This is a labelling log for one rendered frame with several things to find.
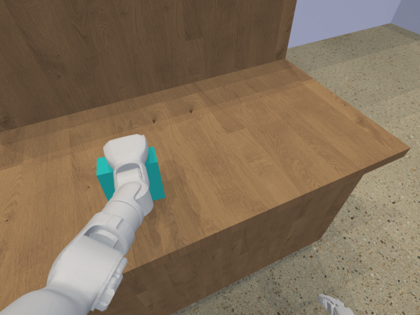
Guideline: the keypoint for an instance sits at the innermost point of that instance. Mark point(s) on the table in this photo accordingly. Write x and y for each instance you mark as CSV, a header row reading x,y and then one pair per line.
x,y
256,157

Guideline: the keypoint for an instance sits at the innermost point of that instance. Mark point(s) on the left robot forearm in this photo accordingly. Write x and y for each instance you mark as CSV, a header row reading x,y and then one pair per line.
x,y
116,224

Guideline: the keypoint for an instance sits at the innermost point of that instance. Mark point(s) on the right robot hand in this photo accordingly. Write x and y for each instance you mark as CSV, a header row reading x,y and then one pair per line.
x,y
333,305

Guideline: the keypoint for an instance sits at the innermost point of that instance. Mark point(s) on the left robot upper arm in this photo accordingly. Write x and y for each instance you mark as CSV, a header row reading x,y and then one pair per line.
x,y
86,279

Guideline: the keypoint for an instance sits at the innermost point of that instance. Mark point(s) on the left robot hand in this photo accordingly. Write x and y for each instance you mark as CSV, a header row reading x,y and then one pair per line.
x,y
132,147

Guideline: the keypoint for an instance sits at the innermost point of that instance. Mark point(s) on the sponge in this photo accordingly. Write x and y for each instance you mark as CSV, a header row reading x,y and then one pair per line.
x,y
105,176

